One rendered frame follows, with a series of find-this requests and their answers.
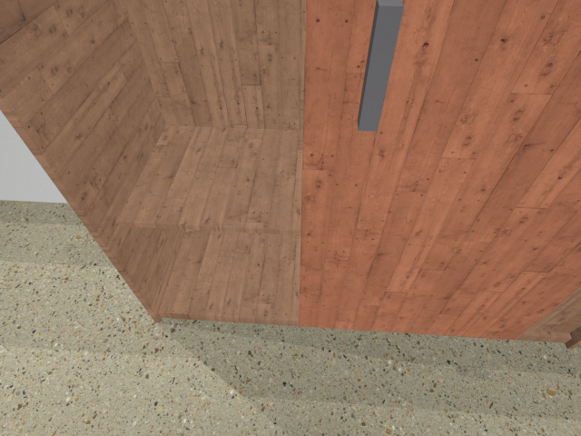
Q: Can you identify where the handle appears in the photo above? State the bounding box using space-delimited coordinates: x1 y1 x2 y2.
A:
358 0 404 132

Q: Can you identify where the wardrobe door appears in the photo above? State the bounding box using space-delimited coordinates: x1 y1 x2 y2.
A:
527 287 581 333
299 0 581 340

